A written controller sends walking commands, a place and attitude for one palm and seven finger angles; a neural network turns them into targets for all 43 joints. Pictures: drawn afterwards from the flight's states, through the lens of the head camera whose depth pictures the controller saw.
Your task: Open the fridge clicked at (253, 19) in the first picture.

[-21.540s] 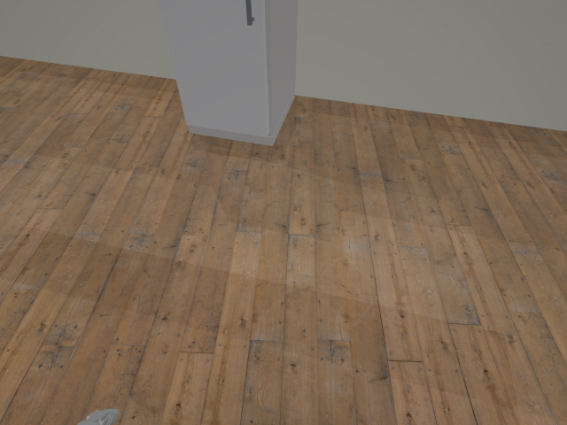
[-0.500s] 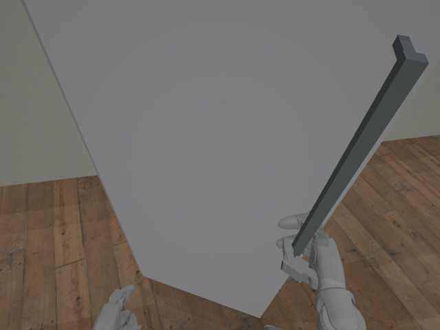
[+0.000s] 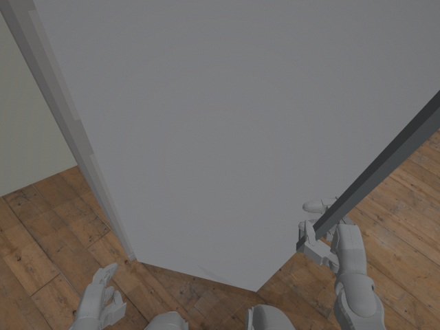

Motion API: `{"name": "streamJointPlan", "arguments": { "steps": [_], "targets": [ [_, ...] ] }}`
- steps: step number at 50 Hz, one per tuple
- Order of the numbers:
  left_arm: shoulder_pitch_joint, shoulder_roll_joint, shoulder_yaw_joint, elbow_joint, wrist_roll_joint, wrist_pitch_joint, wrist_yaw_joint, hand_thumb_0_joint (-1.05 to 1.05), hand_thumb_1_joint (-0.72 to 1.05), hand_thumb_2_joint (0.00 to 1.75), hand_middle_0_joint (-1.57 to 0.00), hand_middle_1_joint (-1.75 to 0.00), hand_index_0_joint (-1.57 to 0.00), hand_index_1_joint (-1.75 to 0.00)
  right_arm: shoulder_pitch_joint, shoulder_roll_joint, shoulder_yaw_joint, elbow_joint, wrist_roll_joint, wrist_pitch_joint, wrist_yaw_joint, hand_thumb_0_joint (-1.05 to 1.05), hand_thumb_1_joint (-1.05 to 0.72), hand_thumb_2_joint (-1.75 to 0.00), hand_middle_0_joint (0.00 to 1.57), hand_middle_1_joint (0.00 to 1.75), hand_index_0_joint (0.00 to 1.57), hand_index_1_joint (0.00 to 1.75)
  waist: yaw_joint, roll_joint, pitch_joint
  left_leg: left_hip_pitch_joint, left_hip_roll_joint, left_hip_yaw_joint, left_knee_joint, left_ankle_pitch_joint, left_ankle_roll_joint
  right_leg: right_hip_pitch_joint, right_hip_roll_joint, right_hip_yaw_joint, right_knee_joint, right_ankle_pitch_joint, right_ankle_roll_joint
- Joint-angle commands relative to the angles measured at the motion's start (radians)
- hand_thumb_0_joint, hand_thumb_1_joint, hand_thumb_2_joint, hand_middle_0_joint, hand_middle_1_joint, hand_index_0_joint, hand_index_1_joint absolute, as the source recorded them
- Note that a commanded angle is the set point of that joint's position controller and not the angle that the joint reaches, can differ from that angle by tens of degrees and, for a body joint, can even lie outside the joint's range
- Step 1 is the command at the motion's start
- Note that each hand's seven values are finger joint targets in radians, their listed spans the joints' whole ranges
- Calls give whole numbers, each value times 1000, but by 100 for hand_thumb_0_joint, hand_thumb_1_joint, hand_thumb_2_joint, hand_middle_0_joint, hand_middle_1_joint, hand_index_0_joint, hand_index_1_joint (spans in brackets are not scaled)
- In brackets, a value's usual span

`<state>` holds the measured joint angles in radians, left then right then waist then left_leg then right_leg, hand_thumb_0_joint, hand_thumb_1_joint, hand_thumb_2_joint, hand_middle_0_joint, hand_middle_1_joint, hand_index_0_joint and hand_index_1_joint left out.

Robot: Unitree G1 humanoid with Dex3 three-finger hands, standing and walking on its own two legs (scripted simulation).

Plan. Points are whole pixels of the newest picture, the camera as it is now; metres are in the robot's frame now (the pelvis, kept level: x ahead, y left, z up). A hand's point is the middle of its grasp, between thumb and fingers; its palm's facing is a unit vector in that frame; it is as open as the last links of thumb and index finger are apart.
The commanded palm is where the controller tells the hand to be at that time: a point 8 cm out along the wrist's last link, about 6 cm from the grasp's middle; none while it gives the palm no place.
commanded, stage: walk backward, drawing the door open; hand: right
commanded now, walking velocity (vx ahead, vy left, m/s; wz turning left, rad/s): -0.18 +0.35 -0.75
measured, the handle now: (353, 181) +0.32 -0.15 +0.17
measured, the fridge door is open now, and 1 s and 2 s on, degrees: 49 81 74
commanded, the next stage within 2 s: stop walking and hold the door back in 0.42 s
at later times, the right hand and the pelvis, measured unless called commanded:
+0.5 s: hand out of the picture +0.11 -0.03 +0.04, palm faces +0.50 +0.81 -0.31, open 5.8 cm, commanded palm +0.05 -0.05 +0.05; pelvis -0.06 +0.23 -0.01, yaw -23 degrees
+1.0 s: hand out of the picture +0.07 +0.01 +0.05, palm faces +0.67 +0.68 -0.30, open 5.4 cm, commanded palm +0.05 -0.05 +0.05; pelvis -0.12 +0.38 +0.01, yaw -36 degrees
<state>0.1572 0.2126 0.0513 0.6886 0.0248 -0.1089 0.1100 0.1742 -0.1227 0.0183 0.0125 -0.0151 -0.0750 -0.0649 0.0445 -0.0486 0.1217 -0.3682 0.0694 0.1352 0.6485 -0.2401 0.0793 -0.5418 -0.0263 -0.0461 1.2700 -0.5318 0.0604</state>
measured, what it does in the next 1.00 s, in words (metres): steps to the left, turning right: right foot, then left foot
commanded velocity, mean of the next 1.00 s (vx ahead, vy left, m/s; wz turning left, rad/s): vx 0.03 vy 0.02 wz -0.38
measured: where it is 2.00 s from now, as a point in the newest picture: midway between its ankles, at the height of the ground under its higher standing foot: outside the picture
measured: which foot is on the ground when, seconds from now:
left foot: down 0.00-0.16, up 0.18-0.40, down 0.42-0.86, up 0.88-1.00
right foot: up 0.00-0.14, down 0.16-0.44, up 0.46-0.86, down 0.88-1.00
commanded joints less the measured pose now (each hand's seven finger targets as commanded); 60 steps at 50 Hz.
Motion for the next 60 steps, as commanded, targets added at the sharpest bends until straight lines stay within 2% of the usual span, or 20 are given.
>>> {"name": "streamJointPlan", "arguments": {
  "steps": [1,6,7,8,9,14,19,22,24,26,35,41,43,44,47,52,53,55,57,60],
  "targets": [
    [-51,25,-13,-216,5,-53,21,0,90,90,-20,-30,-20,-30,-126,-132,-68,-321,-6,-99,-7,0,-90,-90,45,140,45,140,-52,271,-276,164,227,-147,-323,82,116,131,-9,-55,-197,-71,-29],
    [100,37,-24,-218,6,-87,18,0,90,90,-20,-30,-20,-30,-126,-112,-39,-384,-11,-92,-7,0,-90,-90,45,140,45,140,14,105,-342,92,121,-35,-181,102,-44,429,-19,-120,-875,133,-78],
    [119,59,-24,-231,12,-90,17,0,90,90,-20,-30,-20,-30,-140,-109,-26,-390,-11,-107,-4,0,-90,-90,45,140,45,140,47,-86,-313,-95,60,18,80,43,-162,562,-173,101,-1066,243,-132],
    [54,118,-8,-271,38,-77,17,0,90,90,-20,-30,-20,-30,-99,-112,-28,-394,-23,-133,-9,0,-90,-90,45,140,45,140,-2,-368,-277,-340,1,-53,399,-245,-211,633,-515,610,-1074,549,-275],
    [18,118,-9,-259,51,-66,9,0,90,90,-20,-30,-20,-30,-41,-138,-59,-397,-48,-146,-2,0,-90,-90,45,140,45,140,-35,-200,-255,-368,-4,-186,576,-227,-173,578,-618,699,-1060,710,-336],
    [11,123,8,-200,8,-66,-16,0,90,90,-20,-30,-20,-30,-55,-77,-19,-335,-23,-96,23,0,-90,-90,45,140,45,140,-40,-197,-144,-78,-34,-125,289,-91,-143,277,-287,188,-933,510,-149],
    [1,99,7,-199,-17,-82,-24,0,90,90,-20,-30,-20,-30,-29,-122,-79,-310,-2,-110,4,0,-90,-90,45,140,45,140,-30,-225,-178,221,-111,-7,-160,-84,-163,137,-171,203,-882,175,-118],
    [-42,19,-5,-195,-26,-69,-25,0,90,90,-20,-30,-20,-30,-21,-275,-212,-366,-1,-112,-26,0,-90,-90,45,140,45,140,-56,308,-275,187,241,-273,-342,2,18,-18,52,-20,-220,-60,-6],
    [-47,39,22,-171,-13,-77,-7,0,90,90,-20,-30,-20,-30,38,-285,-219,-309,3,-98,-26,0,-90,-90,45,140,45,140,-64,341,-267,141,330,-446,-347,-29,136,-60,12,64,155,-86,-14],
    [-81,20,-9,-160,-2,-58,-3,0,90,90,-20,-30,-20,-30,19,-239,-200,-292,0,-125,-20,0,-90,-90,45,140,45,140,-54,217,-232,210,244,-166,-255,233,124,-70,-10,4,127,-30,16],
    [-26,132,-22,-161,-19,-2,4,0,90,90,-20,-30,-20,-30,-566,-279,-172,49,31,-120,-107,0,-90,-90,45,140,45,140,-63,212,-284,244,298,-338,-528,-236,-61,118,49,1,-378,87,-55],
    [41,141,-24,-134,-35,37,-23,0,90,90,-20,-30,-20,-30,-828,-342,-172,242,41,-154,-93,0,-90,-90,45,140,45,140,-18,153,-347,150,150,-166,-504,-302,-198,518,115,-145,-951,17,-126],
    [32,187,-24,-155,-24,32,-24,0,90,90,-20,-30,-20,-30,-964,-335,-162,278,68,-183,-72,0,-90,-90,45,140,45,140,7,-322,-304,-82,-54,34,42,-246,-210,605,-193,209,-1157,-83,-252],
    [-33,163,-15,-152,-17,20,-32,0,90,90,-20,-30,-20,-30,-1007,-356,-203,375,55,-158,-76,0,-90,-90,45,140,45,140,-38,-434,-285,-139,-56,-79,578,-293,-122,458,-382,363,-1070,48,-346],
    [32,174,5,-123,-57,37,-21,0,90,90,-20,-30,-20,-30,-1064,-430,-233,582,19,-158,-44,0,-90,-90,45,140,45,140,-53,-102,-207,-303,2,-165,566,-229,-96,387,-294,265,-1001,-6,-315],
    [73,202,-9,-91,-70,21,21,0,90,90,-20,-30,-20,-30,-1215,-440,-209,739,40,-131,-15,0,-90,-90,45,140,45,140,-91,-96,-265,249,-66,-13,-71,-117,-113,233,-132,31,-783,41,-174],
    [84,197,-12,-82,-75,15,22,0,90,90,-20,-30,-20,-30,-1213,-459,-210,760,43,-130,-14,0,-90,-90,45,140,45,140,-81,26,-261,362,-22,-101,-173,-161,-94,123,-74,6,-651,22,-142],
    [53,203,14,-87,-70,7,19,0,90,90,-20,-30,-20,-30,-1142,-625,-332,771,43,-132,-23,0,-90,-90,45,140,45,140,-100,354,-261,392,389,-806,-442,-212,76,-153,42,62,-160,-97,-56],
    [84,202,14,-28,-68,1,-4,0,90,90,-20,-30,-20,-30,-1219,-612,-302,791,41,-115,-20,0,-90,-90,45,140,45,140,-44,319,-260,292,338,-757,-422,-426,28,-124,16,164,-39,56,-39],
    [91,211,-9,24,-65,-16,-14,0,90,90,-20,-30,-20,-30,-1234,-717,-403,875,44,-166,-16,0,-90,-90,45,140,45,140,-30,179,-315,323,257,-457,-307,-66,19,-116,-20,117,-26,177,-25]
  ]
}}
